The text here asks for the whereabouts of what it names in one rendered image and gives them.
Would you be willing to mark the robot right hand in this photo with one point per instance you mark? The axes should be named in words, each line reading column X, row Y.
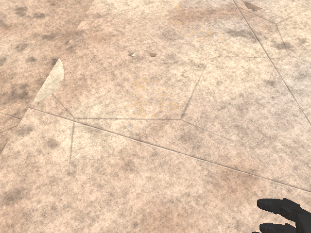
column 287, row 209

